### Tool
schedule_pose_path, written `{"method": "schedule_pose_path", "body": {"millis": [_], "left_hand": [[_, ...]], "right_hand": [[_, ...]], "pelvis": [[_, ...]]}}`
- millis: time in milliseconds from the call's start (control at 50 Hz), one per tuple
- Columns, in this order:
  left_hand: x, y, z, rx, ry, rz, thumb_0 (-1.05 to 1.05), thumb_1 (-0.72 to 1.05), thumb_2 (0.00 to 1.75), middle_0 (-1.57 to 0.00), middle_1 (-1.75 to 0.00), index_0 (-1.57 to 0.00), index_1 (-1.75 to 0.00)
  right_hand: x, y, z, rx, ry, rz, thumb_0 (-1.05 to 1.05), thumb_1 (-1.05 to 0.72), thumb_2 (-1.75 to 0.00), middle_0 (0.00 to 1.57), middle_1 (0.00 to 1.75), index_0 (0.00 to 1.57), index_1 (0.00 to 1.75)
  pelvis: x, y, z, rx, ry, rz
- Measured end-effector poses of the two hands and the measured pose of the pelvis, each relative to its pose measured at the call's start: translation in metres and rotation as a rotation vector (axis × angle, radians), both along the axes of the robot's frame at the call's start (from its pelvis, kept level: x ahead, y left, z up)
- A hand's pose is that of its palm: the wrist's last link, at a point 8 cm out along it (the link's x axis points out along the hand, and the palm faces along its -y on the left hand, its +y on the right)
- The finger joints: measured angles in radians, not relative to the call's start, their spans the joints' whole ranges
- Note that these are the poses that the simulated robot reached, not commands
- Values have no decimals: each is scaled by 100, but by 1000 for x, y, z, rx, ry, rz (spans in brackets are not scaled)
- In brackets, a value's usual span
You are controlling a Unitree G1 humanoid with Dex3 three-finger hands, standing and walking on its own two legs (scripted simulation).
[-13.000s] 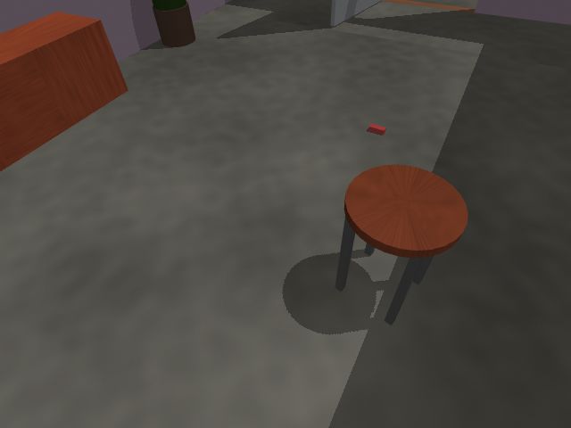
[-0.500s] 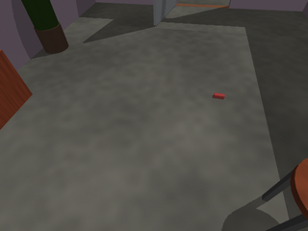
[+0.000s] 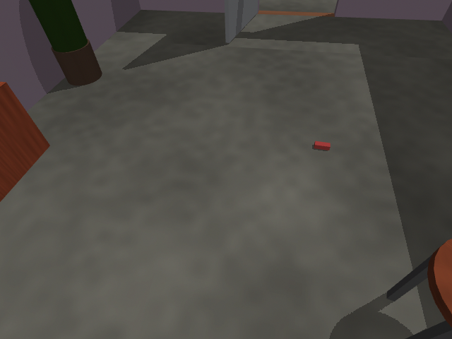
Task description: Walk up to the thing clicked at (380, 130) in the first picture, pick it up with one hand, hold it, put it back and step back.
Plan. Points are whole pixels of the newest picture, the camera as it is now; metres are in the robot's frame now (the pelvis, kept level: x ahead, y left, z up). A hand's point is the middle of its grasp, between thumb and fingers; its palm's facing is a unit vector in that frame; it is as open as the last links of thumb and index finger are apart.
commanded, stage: stand
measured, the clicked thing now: (322, 145) +1.35 -0.59 -0.77
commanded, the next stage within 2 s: none
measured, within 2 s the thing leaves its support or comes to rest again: neither
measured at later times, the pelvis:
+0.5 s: pelvis +0.01 +0.00 +0.00, yaw +1 degrees
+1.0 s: pelvis +0.01 +0.00 +0.00, yaw +1 degrees
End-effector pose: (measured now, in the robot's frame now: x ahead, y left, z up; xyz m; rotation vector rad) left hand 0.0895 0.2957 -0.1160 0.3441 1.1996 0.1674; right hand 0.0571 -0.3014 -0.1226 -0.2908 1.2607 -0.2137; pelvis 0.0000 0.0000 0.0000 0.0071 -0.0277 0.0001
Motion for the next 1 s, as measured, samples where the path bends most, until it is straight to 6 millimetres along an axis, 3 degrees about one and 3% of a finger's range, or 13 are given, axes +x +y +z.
{"method": "schedule_pose_path", "body": {"millis": [460, 1000], "left_hand": [[-4, 4, -1, 6, 27, 34, 0, 91, 90, -20, -30, -20, -30], [-12, 4, -1, 5, 35, 46, 0, 91, 90, -21, -30, -20, -30]], "right_hand": [[40, 6, 5, -1, -43, 24, 0, -90, -90, 20, 30, 20, 30], [28, 4, 3, -1, -7, 24, 0, -90, -90, 20, 30, 20, 30]], "pelvis": [[14, 2, 2, -6, 4, 14], [13, 1, 2, -6, 2, 24]]}}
